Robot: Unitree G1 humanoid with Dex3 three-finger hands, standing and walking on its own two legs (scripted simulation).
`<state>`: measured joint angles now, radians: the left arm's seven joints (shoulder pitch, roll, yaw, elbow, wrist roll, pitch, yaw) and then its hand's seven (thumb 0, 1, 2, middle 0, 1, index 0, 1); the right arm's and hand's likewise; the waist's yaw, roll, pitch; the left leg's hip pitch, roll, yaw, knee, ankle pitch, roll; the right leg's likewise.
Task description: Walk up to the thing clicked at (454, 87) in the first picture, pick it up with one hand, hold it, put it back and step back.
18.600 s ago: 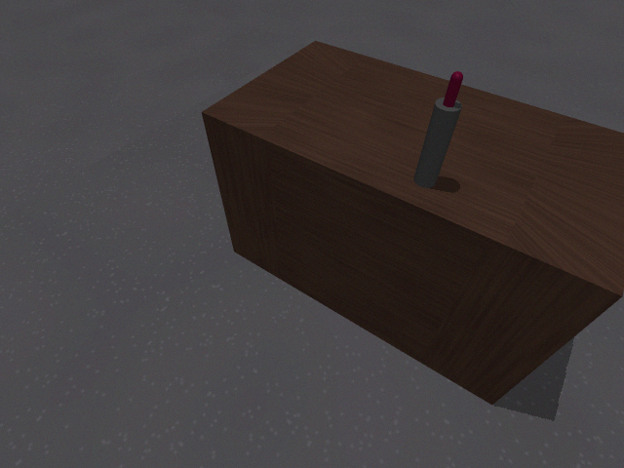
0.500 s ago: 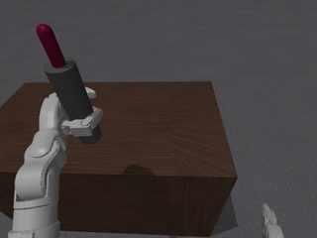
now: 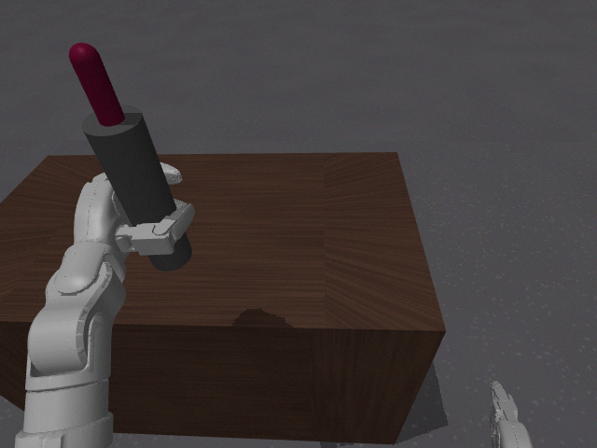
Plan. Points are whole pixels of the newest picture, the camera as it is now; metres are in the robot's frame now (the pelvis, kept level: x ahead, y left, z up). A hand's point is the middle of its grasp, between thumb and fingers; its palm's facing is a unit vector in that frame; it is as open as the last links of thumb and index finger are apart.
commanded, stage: crouch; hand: left
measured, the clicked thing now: (137, 176) +0.32 +0.18 +0.26
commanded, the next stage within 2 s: lower in 1.28 s
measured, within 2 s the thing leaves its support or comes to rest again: neither
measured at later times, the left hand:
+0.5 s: hand (186, 231) +0.38 +0.18 +0.12, palm faces +0.15 -0.99 +0.00, open 7.1 cm
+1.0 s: hand (193, 226) +0.42 +0.19 +0.09, palm faces +0.13 -0.99 +0.00, open 7.1 cm
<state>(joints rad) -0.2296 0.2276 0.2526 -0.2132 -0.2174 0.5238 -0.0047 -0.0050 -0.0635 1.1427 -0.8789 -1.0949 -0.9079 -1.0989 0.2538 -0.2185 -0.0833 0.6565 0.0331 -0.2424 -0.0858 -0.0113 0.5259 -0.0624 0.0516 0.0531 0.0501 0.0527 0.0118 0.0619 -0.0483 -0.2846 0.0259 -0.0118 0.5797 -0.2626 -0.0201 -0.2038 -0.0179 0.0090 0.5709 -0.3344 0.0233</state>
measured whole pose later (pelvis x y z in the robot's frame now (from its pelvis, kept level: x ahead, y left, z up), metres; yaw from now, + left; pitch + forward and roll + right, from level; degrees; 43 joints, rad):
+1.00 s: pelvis -0.01 +0.01 -0.01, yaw -2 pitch +7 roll -1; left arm -0.56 0.31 0.26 0.70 -0.15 -0.12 -0.03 0.00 -0.08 1.16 -0.88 -1.11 -0.91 -1.11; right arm 0.24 -0.21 -0.06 0.55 0.01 -0.16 -0.05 -0.01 0.54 -0.06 0.05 0.05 0.05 0.05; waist -0.06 0.00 -0.05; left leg -0.53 0.04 0.01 0.72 -0.30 -0.01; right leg -0.45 0.00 0.03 0.69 -0.35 0.04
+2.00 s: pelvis +0.00 +0.01 -0.05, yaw -2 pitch +16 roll -3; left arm -0.62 0.37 0.32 0.92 -0.11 -0.35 -0.05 0.00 -0.07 1.15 -0.88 -1.11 -0.90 -1.11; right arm 0.33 -0.22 -0.05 0.22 -0.02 -0.04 0.01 -0.01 0.50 -0.07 0.05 0.05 0.05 0.05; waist -0.13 0.00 -0.11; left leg -0.84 0.06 -0.02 0.98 -0.41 -0.01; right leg -0.74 0.02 0.02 0.92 -0.45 0.04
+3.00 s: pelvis -0.02 +0.01 -0.08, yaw -2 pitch +20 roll -3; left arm -0.65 0.39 0.37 0.99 -0.08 -0.46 -0.05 -0.02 -0.06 1.07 -0.89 -1.07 -0.92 -1.06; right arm 0.41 -0.24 -0.03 -0.03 -0.04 0.03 0.05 -0.01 0.51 -0.06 0.06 0.05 0.05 0.05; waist -0.17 -0.01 -0.13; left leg -1.03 0.06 -0.04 1.14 -0.45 -0.02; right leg -0.93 0.02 0.00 1.09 -0.51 0.03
